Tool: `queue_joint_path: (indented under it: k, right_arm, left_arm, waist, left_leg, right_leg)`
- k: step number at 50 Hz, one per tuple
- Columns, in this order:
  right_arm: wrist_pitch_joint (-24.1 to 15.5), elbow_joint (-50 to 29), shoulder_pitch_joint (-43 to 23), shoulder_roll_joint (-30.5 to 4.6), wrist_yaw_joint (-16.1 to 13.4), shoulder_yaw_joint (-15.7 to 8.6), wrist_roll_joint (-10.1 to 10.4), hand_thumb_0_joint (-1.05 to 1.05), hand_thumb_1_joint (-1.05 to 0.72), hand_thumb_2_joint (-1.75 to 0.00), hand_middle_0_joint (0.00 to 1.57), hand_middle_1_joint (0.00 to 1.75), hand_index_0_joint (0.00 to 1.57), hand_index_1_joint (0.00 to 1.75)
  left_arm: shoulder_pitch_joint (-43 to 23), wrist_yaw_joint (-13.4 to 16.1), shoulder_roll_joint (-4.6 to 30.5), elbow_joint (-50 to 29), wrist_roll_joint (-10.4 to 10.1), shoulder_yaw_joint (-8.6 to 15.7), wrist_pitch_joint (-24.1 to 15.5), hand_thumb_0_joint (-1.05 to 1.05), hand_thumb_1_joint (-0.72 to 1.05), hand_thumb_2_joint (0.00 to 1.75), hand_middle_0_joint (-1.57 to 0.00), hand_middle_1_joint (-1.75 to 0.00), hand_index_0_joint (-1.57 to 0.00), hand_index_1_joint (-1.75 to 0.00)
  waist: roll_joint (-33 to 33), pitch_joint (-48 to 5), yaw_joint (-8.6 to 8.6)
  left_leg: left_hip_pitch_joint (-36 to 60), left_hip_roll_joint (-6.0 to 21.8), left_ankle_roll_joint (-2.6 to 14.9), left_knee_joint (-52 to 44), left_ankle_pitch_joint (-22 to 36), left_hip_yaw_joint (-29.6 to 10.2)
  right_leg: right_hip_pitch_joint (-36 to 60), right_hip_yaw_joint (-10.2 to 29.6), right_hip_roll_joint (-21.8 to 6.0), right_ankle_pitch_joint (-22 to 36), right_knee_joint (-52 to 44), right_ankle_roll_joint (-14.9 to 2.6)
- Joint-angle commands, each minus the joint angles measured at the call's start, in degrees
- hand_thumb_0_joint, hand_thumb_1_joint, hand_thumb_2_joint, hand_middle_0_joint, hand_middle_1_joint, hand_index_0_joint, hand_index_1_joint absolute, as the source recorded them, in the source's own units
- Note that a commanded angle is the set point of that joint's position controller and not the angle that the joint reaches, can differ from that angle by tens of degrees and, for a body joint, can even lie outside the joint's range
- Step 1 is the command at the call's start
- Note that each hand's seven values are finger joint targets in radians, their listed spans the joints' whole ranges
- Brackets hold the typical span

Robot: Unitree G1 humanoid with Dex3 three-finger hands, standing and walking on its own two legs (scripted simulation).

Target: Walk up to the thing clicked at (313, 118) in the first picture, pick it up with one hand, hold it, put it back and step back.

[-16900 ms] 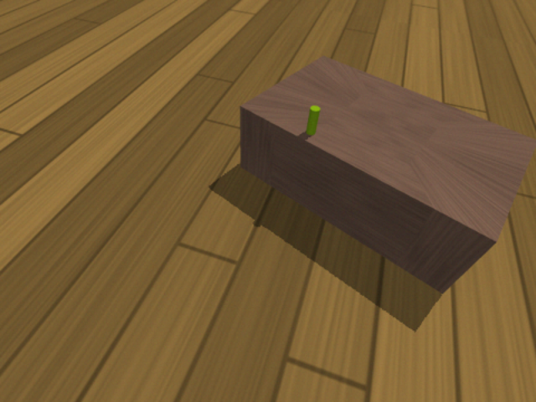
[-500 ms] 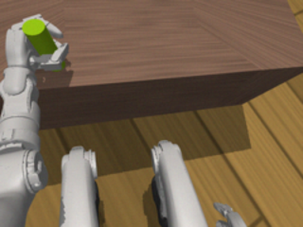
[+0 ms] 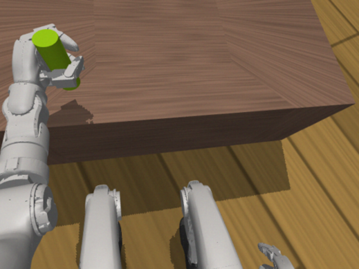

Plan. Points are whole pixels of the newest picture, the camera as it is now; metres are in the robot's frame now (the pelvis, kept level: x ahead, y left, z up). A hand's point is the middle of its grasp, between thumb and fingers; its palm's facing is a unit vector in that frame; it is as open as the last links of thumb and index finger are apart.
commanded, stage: settle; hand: left
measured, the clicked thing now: (59, 63) +0.52 +0.19 +0.03
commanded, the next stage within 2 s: lift in 0.60 s
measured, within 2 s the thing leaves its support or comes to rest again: neither
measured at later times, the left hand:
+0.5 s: hand (55, 47) +0.53 +0.19 +0.07, palm faces +0.02 -1.00 -0.04, open 5.4 cm
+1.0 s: hand (51, 42) +0.51 +0.18 +0.10, palm faces +0.01 -1.00 -0.04, open 5.4 cm
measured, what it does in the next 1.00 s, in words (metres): rises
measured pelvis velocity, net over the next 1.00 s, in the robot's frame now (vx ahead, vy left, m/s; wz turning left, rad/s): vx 0.01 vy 0.01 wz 0.01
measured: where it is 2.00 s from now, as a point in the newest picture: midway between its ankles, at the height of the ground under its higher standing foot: (153, 257)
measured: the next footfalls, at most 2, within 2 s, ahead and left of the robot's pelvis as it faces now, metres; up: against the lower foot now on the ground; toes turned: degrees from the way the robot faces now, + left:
none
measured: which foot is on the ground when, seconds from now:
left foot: down 0.00-1.00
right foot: down 0.00-1.00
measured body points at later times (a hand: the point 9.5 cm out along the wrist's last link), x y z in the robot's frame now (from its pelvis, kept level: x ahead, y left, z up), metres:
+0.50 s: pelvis +0.01 +0.01 +0.04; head +0.20 +0.04 +0.45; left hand +0.52 +0.24 +0.07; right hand +0.08 -0.25 -0.09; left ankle +0.08 +0.15 -0.47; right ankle +0.06 -0.14 -0.47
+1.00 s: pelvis +0.01 +0.01 +0.07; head +0.18 +0.04 +0.48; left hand +0.50 +0.23 +0.10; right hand +0.08 -0.26 -0.06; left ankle +0.08 +0.15 -0.47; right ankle +0.06 -0.14 -0.47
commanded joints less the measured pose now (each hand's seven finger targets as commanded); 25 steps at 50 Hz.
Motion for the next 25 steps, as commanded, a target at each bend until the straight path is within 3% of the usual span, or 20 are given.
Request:
queue_joint_path:
  k: [1,3,4,5,7,12,14,15,20,21,25]
  right_arm:
    - [-1.34,-2.53,8.54,-9.82,-0.94,-3.79,0.12,0.00,-0.87,-0.89,0.20,0.30,0.20,0.30]
    - [-1.35,-1.93,9.12,-9.93,-0.95,-3.81,0.04,0.00,-0.87,-0.89,0.20,0.30,0.20,0.30]
    - [-1.45,-2.23,9.12,-9.92,-0.99,-4.01,0.03,0.00,-0.86,-0.89,0.20,0.30,0.20,0.30]
    - [-1.31,-2.05,9.42,-9.98,-0.98,-3.96,-0.03,0.00,-0.86,-0.89,0.20,0.30,0.20,0.30]
    - [-1.36,-2.11,9.23,-9.76,-0.93,-4.05,0.01,0.00,-0.86,-0.89,0.20,0.30,0.20,0.30]
    - [-1.41,-1.74,9.11,-9.97,-0.86,-4.08,0.17,0.00,-0.86,-0.89,0.20,0.30,0.20,0.30]
    - [-1.38,-1.86,8.86,-10.03,-0.85,-4.05,0.04,0.00,-0.85,-0.89,0.20,0.30,0.20,0.30]
    - [-1.32,-2.13,8.71,-10.08,-0.89,-4.06,0.05,0.00,-0.86,-0.89,0.20,0.30,0.20,0.30]
    - [-1.79,-2.59,9.08,-9.28,-0.73,-3.74,-0.12,0.00,-0.86,-0.89,0.20,0.30,0.20,0.30]
    - [-1.82,-2.11,9.74,-9.61,-0.74,-3.94,-0.16,0.00,-0.86,-0.89,0.20,0.30,0.20,0.30]
    - [-1.66,-2.14,9.84,-9.69,-0.58,-4.11,-0.37,0.00,-0.85,-0.89,0.20,0.30,0.20,0.30]
  left_arm:
    - [-26.05,0.32,11.53,-14.51,-1.62,0.93,-4.95,0.00,0.49,1.27,-1.36,-1.43,-1.38,-1.42]
    - [-23.46,0.45,10.52,-11.13,-1.67,1.04,-4.45,0.00,0.51,1.28,-1.36,-1.43,-1.38,-1.42]
    - [-26.76,0.55,11.09,-15.90,-1.82,0.54,-4.93,0.00,0.50,1.28,-1.36,-1.43,-1.38,-1.42]
    - [-24.72,0.55,11.28,-12.77,-1.43,0.88,-4.55,0.00,0.51,1.29,-1.36,-1.43,-1.38,-1.43]
    - [-25.32,0.39,10.50,-14.23,-1.46,0.02,-4.64,0.00,0.51,1.29,-1.36,-1.43,-1.37,-1.42]
    - [-22.50,0.93,11.37,-10.59,-1.60,1.82,-4.43,0.00,0.52,1.30,-1.36,-1.43,-1.37,-1.42]
    - [-22.62,0.76,9.83,-10.78,-1.61,0.89,-4.63,0.00,0.55,1.30,-1.34,-1.41,-1.35,-1.41]
    - [-23.47,0.86,10.65,-11.22,-1.46,1.20,-4.79,0.00,0.55,1.30,-1.34,-1.42,-1.36,-1.41]
    - [-25.17,1.09,9.72,-12.97,-1.62,0.66,-5.59,0.00,0.55,1.30,-1.36,-1.42,-1.37,-1.41]
    - [-23.54,1.14,10.51,-11.09,-1.53,1.67,-5.49,0.00,0.57,1.30,-1.35,-1.42,-1.37,-1.41]
    - [-25.44,0.83,10.23,-12.66,-0.89,0.13,-5.82,0.00,0.59,1.33,-1.36,-1.43,-1.37,-1.43]
  waist:
    - [8.89,-37.26,-0.43]
    - [7.64,-36.08,-1.00]
    - [7.94,-37.64,-1.02]
    - [7.75,-37.54,-0.96]
    - [7.99,-37.78,-0.77]
    - [6.65,-35.08,-0.53]
    - [7.81,-33.79,-0.85]
    - [7.87,-33.60,-0.83]
    - [7.35,-35.84,-1.10]
    - [6.45,-36.07,-0.93]
    - [9.04,-36.72,-1.00]
  left_leg:
    - [32.24,-0.96,4.80,-12.35,12.19,3.25]
    - [31.73,-0.95,5.03,-12.54,12.71,3.30]
    - [32.29,-0.95,5.14,-12.69,13.24,3.46]
    - [33.07,-1.04,5.16,-13.13,14.08,3.36]
    - [34.52,-0.93,5.12,-13.68,15.25,3.39]
    - [34.19,-0.87,5.02,-15.58,13.24,2.95]
    - [35.98,-0.59,4.57,-16.96,13.31,1.94]
    - [36.69,-0.45,4.43,-17.56,12.71,1.40]
    - [36.91,-0.79,4.91,-17.18,16.16,2.66]
    - [36.90,-0.79,5.10,-16.79,17.58,2.77]
    - [40.39,-0.57,4.62,-18.19,17.61,2.16]
  right_leg:
    - [16.35,-2.96,0.13,16.34,-15.79,-4.50]
    - [17.19,-2.85,-0.05,17.16,-16.53,-4.23]
    - [18.43,-2.67,0.11,17.89,-17.15,-4.17]
    - [18.96,-2.66,-0.07,18.44,-17.54,-4.15]
    - [19.36,-2.72,0.03,19.16,-18.12,-4.20]
    - [20.03,-3.10,0.01,17.33,-19.03,-4.27]
    - [17.70,-3.54,-0.14,16.71,-18.62,-4.61]
    - [17.15,-3.70,-0.14,16.01,-18.76,-4.69]
    - [21.63,-3.26,-0.05,19.77,-20.14,-4.25]
    - [22.20,-3.21,-0.05,21.02,-20.18,-4.13]
    - [20.22,-3.37,-0.17,19.69,-20.39,-4.60]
